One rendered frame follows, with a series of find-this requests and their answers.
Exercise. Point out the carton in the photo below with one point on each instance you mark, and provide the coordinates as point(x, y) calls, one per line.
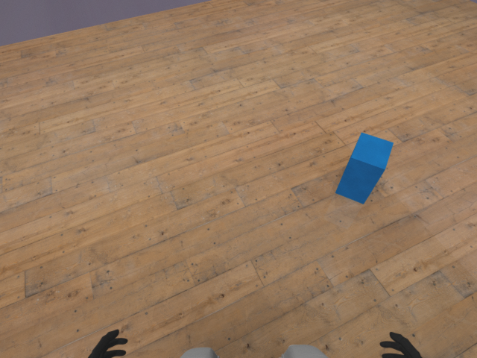
point(365, 167)

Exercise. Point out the robot right hand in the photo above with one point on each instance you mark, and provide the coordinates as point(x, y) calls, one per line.
point(401, 344)

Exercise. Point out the robot left hand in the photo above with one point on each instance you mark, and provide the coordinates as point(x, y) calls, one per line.
point(108, 341)

